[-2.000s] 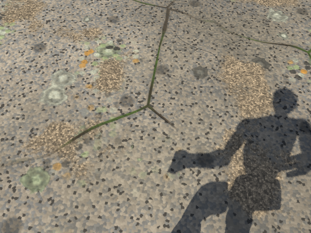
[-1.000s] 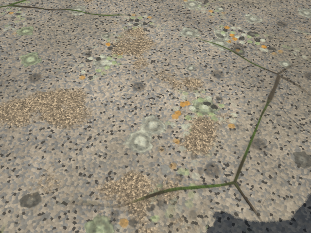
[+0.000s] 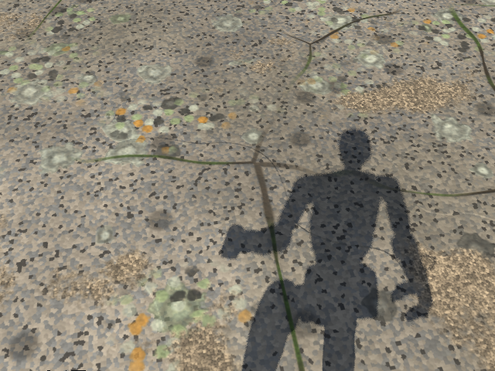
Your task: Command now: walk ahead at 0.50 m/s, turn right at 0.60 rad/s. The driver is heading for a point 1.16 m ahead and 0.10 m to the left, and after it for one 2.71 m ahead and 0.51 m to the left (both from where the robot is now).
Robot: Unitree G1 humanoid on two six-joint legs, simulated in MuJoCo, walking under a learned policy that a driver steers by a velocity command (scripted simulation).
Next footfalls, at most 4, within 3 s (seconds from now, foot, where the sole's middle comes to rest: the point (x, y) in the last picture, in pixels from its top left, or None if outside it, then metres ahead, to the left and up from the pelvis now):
0.16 right None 0.26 -0.14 -0.78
0.72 left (224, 323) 0.60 0.04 -0.78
1.18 right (275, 230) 0.89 -0.14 -0.78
1.70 left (160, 204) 1.03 0.23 -0.78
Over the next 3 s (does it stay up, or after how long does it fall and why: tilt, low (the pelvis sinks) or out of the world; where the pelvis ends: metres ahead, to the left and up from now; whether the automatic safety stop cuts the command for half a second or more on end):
stays up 1.60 0.31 0.00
